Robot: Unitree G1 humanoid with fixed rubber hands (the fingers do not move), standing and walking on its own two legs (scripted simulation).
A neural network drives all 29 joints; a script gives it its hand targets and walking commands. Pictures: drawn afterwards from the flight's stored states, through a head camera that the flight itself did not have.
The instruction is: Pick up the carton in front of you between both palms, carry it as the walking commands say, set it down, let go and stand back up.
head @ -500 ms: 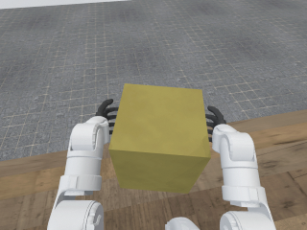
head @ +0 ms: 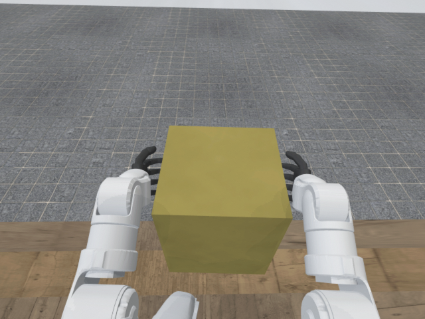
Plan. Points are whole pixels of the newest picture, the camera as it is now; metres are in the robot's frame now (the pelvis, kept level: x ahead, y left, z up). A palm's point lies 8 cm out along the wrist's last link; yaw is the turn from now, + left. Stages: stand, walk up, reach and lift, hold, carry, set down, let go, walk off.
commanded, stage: carry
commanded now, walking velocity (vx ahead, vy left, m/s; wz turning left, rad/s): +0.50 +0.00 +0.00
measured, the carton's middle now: (219, 203) +0.34 +0.03 +0.02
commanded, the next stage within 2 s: none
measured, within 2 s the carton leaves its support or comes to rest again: neither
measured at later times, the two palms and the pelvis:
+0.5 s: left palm (191, 134) +0.70 +0.16 -0.11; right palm (278, 149) +0.67 -0.14 -0.11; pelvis +0.35 +0.05 -0.18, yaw -1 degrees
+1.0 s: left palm (202, 116) +1.07 +0.18 -0.31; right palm (261, 123) +1.07 -0.12 -0.32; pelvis +0.73 +0.02 -0.39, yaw -2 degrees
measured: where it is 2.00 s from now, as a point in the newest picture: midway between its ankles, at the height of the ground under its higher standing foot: (225, 186)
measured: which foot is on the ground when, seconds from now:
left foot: up 0.00-0.24, down 0.26-0.68, up 0.70-1.00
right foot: down 0.00-0.26, up 0.28-0.66, down 0.68-1.00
